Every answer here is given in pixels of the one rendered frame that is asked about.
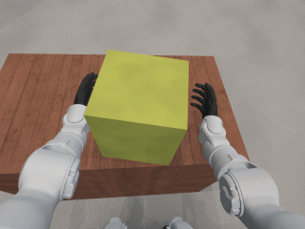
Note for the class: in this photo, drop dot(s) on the robot right shin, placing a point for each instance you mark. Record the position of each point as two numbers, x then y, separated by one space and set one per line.
176 219

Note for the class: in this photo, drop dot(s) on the left robot hand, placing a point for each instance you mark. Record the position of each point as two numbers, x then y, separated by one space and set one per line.
84 92

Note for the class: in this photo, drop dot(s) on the pedestal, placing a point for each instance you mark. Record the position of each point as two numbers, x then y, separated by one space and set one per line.
36 90

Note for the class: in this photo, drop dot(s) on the robot right upper arm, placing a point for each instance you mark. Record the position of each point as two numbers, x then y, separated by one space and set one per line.
250 195

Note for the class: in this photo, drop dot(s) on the right robot hand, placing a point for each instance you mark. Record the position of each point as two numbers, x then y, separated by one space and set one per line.
209 105

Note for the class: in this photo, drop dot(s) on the left robot forearm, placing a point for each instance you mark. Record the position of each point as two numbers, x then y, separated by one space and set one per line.
71 139

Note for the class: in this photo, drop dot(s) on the robot left upper arm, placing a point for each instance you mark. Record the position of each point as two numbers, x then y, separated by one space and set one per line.
49 177

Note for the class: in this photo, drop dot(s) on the robot left shin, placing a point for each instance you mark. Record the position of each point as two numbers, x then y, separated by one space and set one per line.
115 220

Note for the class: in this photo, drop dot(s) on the robot shin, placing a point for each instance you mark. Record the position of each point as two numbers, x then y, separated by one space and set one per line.
115 220
176 219

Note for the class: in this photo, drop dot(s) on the carton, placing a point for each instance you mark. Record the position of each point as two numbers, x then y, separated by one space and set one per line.
138 109

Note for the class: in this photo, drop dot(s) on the right robot forearm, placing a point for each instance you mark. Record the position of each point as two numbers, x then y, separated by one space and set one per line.
218 151

